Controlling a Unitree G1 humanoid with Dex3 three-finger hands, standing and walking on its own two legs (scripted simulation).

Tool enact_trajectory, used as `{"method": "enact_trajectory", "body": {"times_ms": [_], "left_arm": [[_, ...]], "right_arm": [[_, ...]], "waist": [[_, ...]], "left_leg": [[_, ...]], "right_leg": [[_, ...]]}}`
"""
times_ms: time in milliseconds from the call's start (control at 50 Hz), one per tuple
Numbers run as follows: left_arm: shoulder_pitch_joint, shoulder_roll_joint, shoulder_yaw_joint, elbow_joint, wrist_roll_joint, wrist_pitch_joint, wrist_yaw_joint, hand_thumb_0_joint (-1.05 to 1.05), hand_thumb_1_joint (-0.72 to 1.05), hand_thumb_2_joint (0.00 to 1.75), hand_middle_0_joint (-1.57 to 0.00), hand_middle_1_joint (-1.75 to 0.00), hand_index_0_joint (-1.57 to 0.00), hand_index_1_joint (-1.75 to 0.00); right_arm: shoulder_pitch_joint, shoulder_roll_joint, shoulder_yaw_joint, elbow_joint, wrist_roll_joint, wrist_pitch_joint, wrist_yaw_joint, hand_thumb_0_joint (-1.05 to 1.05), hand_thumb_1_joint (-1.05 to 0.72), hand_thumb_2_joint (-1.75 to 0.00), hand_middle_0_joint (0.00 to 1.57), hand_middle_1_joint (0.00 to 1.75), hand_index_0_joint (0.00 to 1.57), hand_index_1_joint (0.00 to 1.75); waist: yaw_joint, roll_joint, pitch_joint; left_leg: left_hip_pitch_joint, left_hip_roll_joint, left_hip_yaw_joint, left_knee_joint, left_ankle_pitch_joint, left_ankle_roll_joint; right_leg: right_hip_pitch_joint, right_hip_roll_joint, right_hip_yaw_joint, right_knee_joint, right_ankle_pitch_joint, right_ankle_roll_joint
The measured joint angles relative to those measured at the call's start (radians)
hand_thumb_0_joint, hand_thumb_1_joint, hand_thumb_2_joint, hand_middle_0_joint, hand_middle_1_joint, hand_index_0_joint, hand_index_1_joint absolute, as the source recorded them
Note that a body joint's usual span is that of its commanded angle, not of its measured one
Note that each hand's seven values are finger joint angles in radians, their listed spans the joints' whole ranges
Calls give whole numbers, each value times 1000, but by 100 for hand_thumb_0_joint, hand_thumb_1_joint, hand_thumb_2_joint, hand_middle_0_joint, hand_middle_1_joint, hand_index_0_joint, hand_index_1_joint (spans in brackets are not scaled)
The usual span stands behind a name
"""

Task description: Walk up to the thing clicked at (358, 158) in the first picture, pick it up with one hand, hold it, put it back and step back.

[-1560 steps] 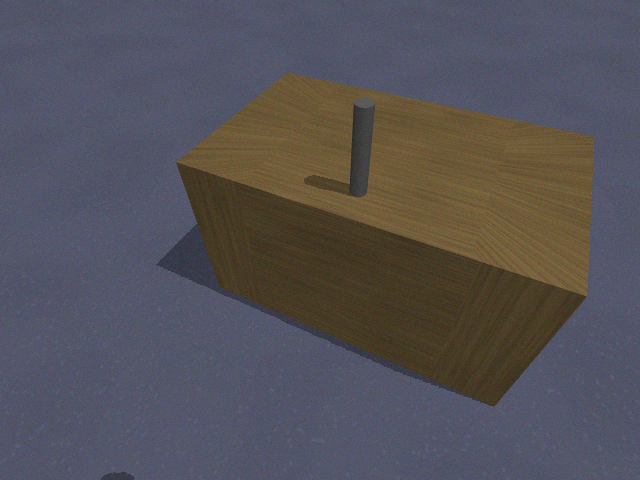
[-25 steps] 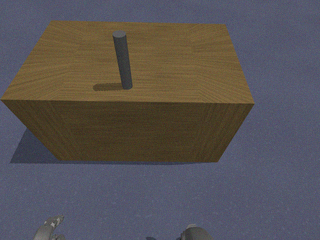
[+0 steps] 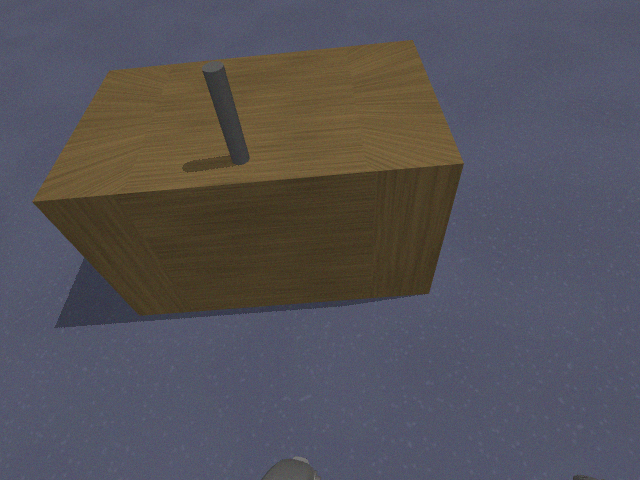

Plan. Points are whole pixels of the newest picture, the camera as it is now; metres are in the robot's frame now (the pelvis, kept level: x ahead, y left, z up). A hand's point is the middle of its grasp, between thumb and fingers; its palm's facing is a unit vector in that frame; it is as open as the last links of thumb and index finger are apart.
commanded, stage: step back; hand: left
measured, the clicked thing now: (228, 117) +0.87 +0.28 -0.04
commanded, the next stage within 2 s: stand in 1.54 s
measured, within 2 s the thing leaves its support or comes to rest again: neither
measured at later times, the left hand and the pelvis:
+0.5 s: hand out of the picture -0.09 +0.25 -0.16, palm faces +0.03 -0.93 -0.37, open 7.4 cm; pelvis -0.16 -0.02 +0.00, yaw +2 degrees
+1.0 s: hand out of the picture -0.17 +0.26 -0.15, palm faces +0.06 -0.92 -0.40, open 7.4 cm; pelvis -0.22 -0.02 +0.00, yaw +4 degrees
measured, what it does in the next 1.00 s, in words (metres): walks backwards: left foot, then right foot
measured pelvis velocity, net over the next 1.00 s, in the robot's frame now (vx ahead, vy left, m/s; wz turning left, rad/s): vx -0.22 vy -0.02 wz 0.07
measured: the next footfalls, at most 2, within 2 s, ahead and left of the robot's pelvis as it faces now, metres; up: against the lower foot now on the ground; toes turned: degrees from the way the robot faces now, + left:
left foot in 0.20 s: -0.06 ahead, +0.11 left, +0.00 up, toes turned +4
right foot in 0.54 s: -0.13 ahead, -0.15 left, +0.00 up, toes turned +3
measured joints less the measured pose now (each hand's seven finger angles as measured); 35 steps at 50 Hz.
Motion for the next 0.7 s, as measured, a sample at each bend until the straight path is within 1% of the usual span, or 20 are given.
{"method": "enact_trajectory", "body": {"times_ms": [60, 120, 160, 180, 200, 240, 260, 300, 320, 360, 400, 460, 520, 540, 560, 580, 600, 640, 660, 700], "left_arm": [[-25, 5, 5, -29, 3, -4, 11, 1, 90, 90, -21, -30, -21, -30], [-69, 18, 9, -69, 4, -10, 24, 1, 90, 90, -21, -30, -21, -30], [-103, 28, 10, -94, 0, -10, 30, 1, 90, 90, -21, -30, -21, -30], [-119, 33, 9, -105, -4, -9, 32, 1, 90, 90, -21, -30, -21, -30], [-134, 38, 7, -112, -8, -7, 32, 1, 90, 90, -21, -30, -21, -30], [-159, 57, 9, -110, -15, 3, 32, 1, 90, 90, -21, -30, -21, -30], [-159, 55, 8, -103, -19, 9, 32, 1, 90, 90, -21, -30, -21, -30], [-151, 40, 1, -79, -22, 22, 33, 1, 90, 90, -21, -30, -21, -30], [-146, 36, -1, -68, -24, 28, 30, 1, 91, 90, -21, -30, -21, -30], [-128, 36, -2, -56, -31, 29, 24, 1, 91, 90, -21, -30, -21, -30], [-107, 40, 1, -48, -32, 23, 20, 1, 90, 90, -21, -30, -21, -30], [-79, 46, 3, -27, -26, 5, 17, 1, 90, 90, -21, -30, -21, -30], [-40, 52, -2, 7, -23, -22, 15, 1, 90, 90, -21, -30, -21, -30], [-28, 52, -3, 22, -21, -32, 15, 1, 90, 90, -21, -30, -21, -30], [-28, 37, -2, 48, -16, -41, 18, 1, 91, 90, -21, -30, -21, -30], [-27, 18, -4, 69, -8, -46, 18, 1, 91, 90, -21, -30, -21, -30], [-15, 7, -7, 81, -1, -50, 16, 1, 91, 90, -21, -30, -21, -30], [20, 6, -11, 89, 8, -53, 12, 1, 90, 90, -21, -30, -21, -30], [33, 7, -10, 95, 9, -54, 12, 1, 90, 90, -21, -30, -21, -30], [40, 5, -9, 107, 6, -54, 16, 1, 90, 90, -21, -30, -21, -30]], "right_arm": [[30, -1, 7, 8, -2, -10, -9, 1, -91, -89, 20, 30, 20, 30], [48, 10, 12, 17, -9, -12, -11, 1, -91, -89, 20, 30, 20, 30], [54, 21, 14, 21, -14, -15, -8, 1, -91, -89, 20, 30, 20, 30], [56, 26, 15, 23, -16, -18, -5, 1, -91, -89, 20, 30, 20, 30], [57, 31, 15, 25, -18, -22, -2, 1, -91, -89, 20, 30, 20, 30], [39, 63, 15, 38, -25, -22, 2, 1, -91, -89, 20, 30, 20, 30], [38, 68, 19, 34, -28, -20, 9, 1, -91, -89, 20, 30, 20, 30], [39, 62, 24, 26, -34, -18, 20, 1, -91, -89, 20, 30, 20, 30], [39, 60, 25, 24, -38, -19, 19, 1, -91, -89, 20, 30, 20, 30], [34, 58, 25, 18, -45, -16, 16, 1, -90, -89, 20, 30, 20, 30], [19, 54, 23, 10, -45, -16, 15, 1, -90, -89, 20, 30, 20, 30], [-13, 43, 13, -7, -42, -22, 17, 1, -90, -89, 20, 30, 20, 30], [-48, 31, 7, -24, -41, -26, 24, 1, -90, -89, 20, 30, 20, 30], [-58, 25, 6, -28, -41, -24, 28, 1, -90, -89, 20, 30, 20, 30], [-69, 13, 2, -24, -39, -20, 29, 1, -90, -89, 20, 30, 20, 30], [-70, 1, -4, -16, -37, -15, 28, 1, -90, -89, 20, 30, 20, 30], [-58, -2, -7, -6, -34, -10, 26, 1, -91, -89, 20, 30, 20, 30], [-23, 11, -4, 23, -28, 0, 26, 1, -91, -89, 20, 30, 20, 30], [-9, 15, -1, 37, -24, 2, 30, 1, -91, -89, 20, 30, 20, 30], [17, 12, 0, 57, -15, -3, 33, 1, -91, -89, 20, 30, 20, 30]], "waist": [[-13, 13, -2], [-23, 17, 19], [-30, 9, 37], [-33, 4, 46], [-35, -5, 53], [-18, -77, 87], [-13, -87, 85], [-34, -58, 66], [-42, -45, 56], [-38, -42, 32], [-27, -47, 13], [-16, -49, 7], [-5, -49, 5], [-3, -46, 3], [-8, -11, 14], [-20, 35, 22], [-23, 54, 12], [9, 30, -33], [21, 16, -47], [14, 12, -60]], "left_leg": [[45, -4, 0, 22, -6, -9], [125, 29, 38, -104, -45, -19], [184, 54, 74, -238, -43, -16], [216, 64, 90, -317, -15, -11], [249, 67, 103, -403, 51, -3], [268, 28, 139, -440, 114, 19], [262, 29, 147, -436, 120, 25], [238, 61, 125, -423, 130, 34], [232, 76, 113, -432, 143, 35], [222, 97, 114, -470, 181, 31], [203, 112, 124, -500, 215, 26], [172, 127, 137, -519, 253, 24], [136, 144, 169, -494, 264, 17], [120, 152, 178, -470, 260, 11], [108, 175, 164, -438, 252, 6], [102, 193, 131, -412, 240, 18], [94, 183, 97, -388, 179, 19], [81, 122, 63, -308, 49, 7], [83, 100, 54, -262, 28, 4], [93, 74, 28, -208, 36, -1]], "right_leg": [[-36, 1, -25, -8, 31, -2], [-75, 0, -61, 11, 48, -6], [-105, -8, -88, 39, 54, -4], [-121, -14, -99, 58, 54, -2], [-139, -21, -107, 83, 52, 2], [-159, -56, -68, 121, 59, 5], [-169, -44, -48, 145, 9, 1], [-193, 27, -15, 291, -166, 4], [-202, 61, 5, 375, -205, 2], [-208, 106, 50, 513, -212, -1], [-189, 120, 72, 571, -195, 3], [-96, 89, 58, 443, -183, 24], [28, 37, 18, 151, -177, 30], [77, 26, 3, 30, -139, 26], [104, 46, -14, -26, -81, 19], [122, 74, -37, -43, -60, 13], [124, 82, -49, -44, -55, 8], [99, 59, -20, -20, -60, -4], [94, 45, -4, -17, -58, -6], [95, 24, -7, -29, -46, 0]]}}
